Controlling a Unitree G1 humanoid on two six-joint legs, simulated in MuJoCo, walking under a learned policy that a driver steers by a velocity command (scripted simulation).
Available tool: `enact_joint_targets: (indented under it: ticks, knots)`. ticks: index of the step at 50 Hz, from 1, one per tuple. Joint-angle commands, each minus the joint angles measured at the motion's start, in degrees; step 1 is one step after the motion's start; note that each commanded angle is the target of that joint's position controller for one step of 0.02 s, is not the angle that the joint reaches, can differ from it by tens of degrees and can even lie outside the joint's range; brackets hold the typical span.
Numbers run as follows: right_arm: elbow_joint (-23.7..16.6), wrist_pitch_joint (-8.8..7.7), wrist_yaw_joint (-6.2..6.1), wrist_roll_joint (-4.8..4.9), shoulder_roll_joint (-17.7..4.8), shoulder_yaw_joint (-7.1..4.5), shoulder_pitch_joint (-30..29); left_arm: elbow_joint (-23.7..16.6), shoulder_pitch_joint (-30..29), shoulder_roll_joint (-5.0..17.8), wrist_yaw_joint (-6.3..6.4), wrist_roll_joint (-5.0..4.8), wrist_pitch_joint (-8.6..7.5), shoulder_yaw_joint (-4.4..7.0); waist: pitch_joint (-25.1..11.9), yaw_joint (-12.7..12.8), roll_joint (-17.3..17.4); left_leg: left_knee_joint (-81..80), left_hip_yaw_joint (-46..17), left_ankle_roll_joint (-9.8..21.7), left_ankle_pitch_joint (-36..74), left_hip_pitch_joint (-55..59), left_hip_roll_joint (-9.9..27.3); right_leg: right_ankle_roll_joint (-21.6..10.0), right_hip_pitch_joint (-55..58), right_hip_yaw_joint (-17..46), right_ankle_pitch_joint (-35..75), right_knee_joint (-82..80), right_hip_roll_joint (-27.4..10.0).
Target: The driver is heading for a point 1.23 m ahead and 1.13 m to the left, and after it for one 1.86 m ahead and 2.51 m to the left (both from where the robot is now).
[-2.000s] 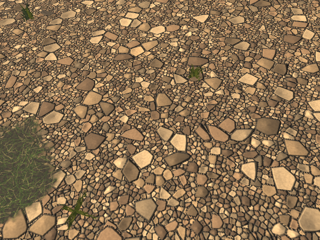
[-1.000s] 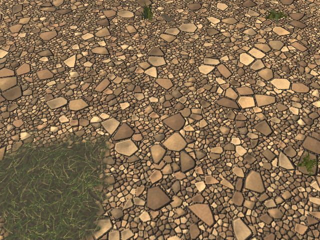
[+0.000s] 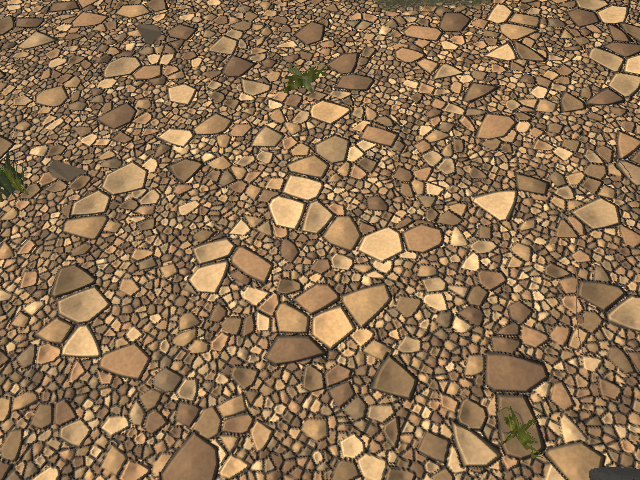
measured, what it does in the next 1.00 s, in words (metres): walks ahead, turning left: left foot, then right foot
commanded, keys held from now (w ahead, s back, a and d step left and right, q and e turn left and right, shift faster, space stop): q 1.00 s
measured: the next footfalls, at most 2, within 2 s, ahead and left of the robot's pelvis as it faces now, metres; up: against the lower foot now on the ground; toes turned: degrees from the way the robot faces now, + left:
left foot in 0.20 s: +0.29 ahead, +0.13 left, +0.00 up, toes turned +1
right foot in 0.62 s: +0.30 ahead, -0.09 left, +0.00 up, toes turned +22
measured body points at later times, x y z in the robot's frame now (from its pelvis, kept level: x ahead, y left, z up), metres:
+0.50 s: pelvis +0.17 +0.03 -0.01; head +0.21 +0.05 +0.43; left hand +0.27 +0.33 -0.12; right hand +0.35 -0.22 -0.11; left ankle +0.25 +0.13 -0.75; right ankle +0.24 -0.12 -0.71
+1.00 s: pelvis +0.20 +0.01 -0.01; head +0.23 +0.02 +0.44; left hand +0.19 +0.32 -0.11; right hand +0.48 -0.15 -0.10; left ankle +0.14 +0.12 -0.72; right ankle +0.26 -0.11 -0.75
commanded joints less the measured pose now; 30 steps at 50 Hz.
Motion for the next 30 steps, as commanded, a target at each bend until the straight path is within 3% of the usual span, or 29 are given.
enact_joint_targets:
  ticks: [1,3,6,8,9,10,11,12,13,14,15,16,18,19,23,28,30]
  knots:
    - [-2.1,-0.6,0.79,0.12,-1.1,0.25,-0.9,-2.6,-1.5,8.1,1.24,0.12,-0.65,1.82,-4.6,0.0,-5.9,-11.5,4.3,-0.2,14.3,8.9,-2.9,-5.5,-3.1,1.8,31.8,-3.9,-10.4]
    - [-2.2,-0.92,1.54,0.86,-1.6,0.23,-2.8,-1.1,0.3,8.4,1.43,0.36,-0.54,1.56,-4.9,1.4,-6.3,-15.9,4.2,1.0,20.2,10.8,-3.9,-4.7,-1.2,2.2,28.7,-3.8,-12.0]
    - [-2.5,-0.9,2.41,0.94,-3.2,-0.27,-3.1,0.3,-0.3,8.5,1.3,0.93,-0.4,1.36,-4.5,1.1,-6.5,-19.1,2.8,3.7,15.7,9.9,-4.3,-4.4,4.1,3.2,28.4,-0.3,-15.2]
    - [-2.2,-0.86,2.8,0.63,-5.0,-0.95,-0.5,0.8,-1.9,9.0,1.42,0.84,-0.05,1.58,-5.0,-0.9,-6.6,-20.0,3.0,5.7,9.3,10.9,-5.5,-3.7,7.2,3.5,33.6,4.7,-16.4]
    - [-1.4,-0.9,2.87,0.35,-6.2,-1.57,3.3,0.6,-3.5,9.3,1.74,0.47,0.33,1.69,-6.2,-3.2,-6.3,-22.5,4.2,6.8,8.9,14.7,-7.1,-2.7,7.7,2.5,38.4,10.3,-15.2]
    - [-0.7,-1.05,2.74,0.06,-8.5,-2.43,7.5,0.1,-3.4,9.1,2.08,0.55,0.61,1.6,-9.0,-5.1,-3.8,-24.9,3.0,8.5,20.0,21.4,-6.2,-0.4,6.4,0.4,37.1,19.6,-11.9]
    - [-1.5,-0.93,2.48,-0.6,-12.5,-3.11,10.4,-1.5,-0.1,7.8,2.33,1.98,0.41,1.1,-15.5,-3.8,4.7,-21.7,-9.6,14.1,42.3,35.6,2.9,3.1,-4.2,-1.9,17.5,36.3,-6.1]
    - [-2.0,-0.22,2.33,-1.01,-11.5,-2.54,10.7,-1.1,6.2,4.5,1.94,1.98,0.39,-0.08,-22.0,-1.6,14.4,-24.0,-28.7,24.7,49.2,49.0,14.5,7.2,-20.5,-1.7,-26.3,52.8,1.5]
    - [-2.8,0.66,2.18,0.45,-7.8,-1.83,10.8,-0.5,4.5,8.9,1.3,1.36,0.78,0.55,-24.1,-3.8,7.3,-26.7,-31.0,24.0,35.8,47.6,13.2,7.4,-22.4,4.0,-26.6,57.2,-1.2]
    - [-3.8,1.51,1.78,1.21,-7.0,-1.74,7.2,-1.8,0.0,9.4,1.19,0.06,1.56,0.98,-17.9,-3.8,3.7,-27.9,-26.7,22.1,23.1,42.1,11.1,7.8,-26.1,3.7,-23.0,58.9,-3.1]
    - [-4.3,2.49,1.37,1.52,-6.2,-1.46,5.3,-2.2,-3.1,9.1,1.44,0.2,2.31,1.0,-13.4,-3.7,-0.9,-30.5,-23.4,19.8,13.5,35.1,8.7,7.9,-26.9,2.8,-20.3,56.5,-4.7]
    - [-4.8,3.26,0.87,1.42,-6.3,-1.4,3.9,-2.9,-4.7,8.8,1.85,0.42,3.06,1.17,-10.0,-2.9,-1.7,-32.6,-22.1,18.5,6.6,28.5,7.5,8.0,-25.8,2.7,-17.8,52.5,-6.0]
    - [-5.5,4.27,0.48,0.5,-6.7,-1.67,2.1,-3.1,-4.2,6.7,2.26,0.54,3.72,0.86,-7.3,-1.1,2.6,-35.0,-18.4,16.2,0.9,20.4,2.7,8.3,-20.0,1.0,-15.5,41.3,-5.8]
    - [-5.7,4.59,0.2,0.22,-7.1,-1.98,2.3,-2.8,-3.6,5.7,2.49,0.65,3.56,0.66,-8.0,-1.2,4.2,-35.0,-17.3,16.1,1.9,19.6,1.6,8.7,-18.2,0.3,-15.2,37.5,-5.1]
    - [-6.3,5.53,-0.95,1.11,-8.8,-3.07,3.0,-2.5,-4.7,5.7,2.7,0.74,3.16,0.69,-11.4,-2.3,5.2,-34.0,-18.4,15.8,-1.7,20.0,0.9,9.8,-14.3,1.2,-10.0,28.6,-4.5]
    - [-6.8,7.11,-1.39,1.37,-8.6,-3.4,3.5,-3.2,-6.8,6.1,1.93,0.13,1.81,1.15,-10.1,-3.3,7.0,-32.9,-23.4,14.2,-7.5,21.0,0.3,8.9,-11.7,1.6,-8.4,18.6,-3.7]
    - [-7.1,7.78,-1.61,1.9,-8.3,-3.35,2.7,-2.4,-4.5,6.1,1.47,-0.13,1.01,1.54,-9.5,-1.5,7.1,-30.5,-23.7,12.3,-6.9,20.0,-1.3,7.3,-6.0,0.4,-3.2,8.2,-3.6]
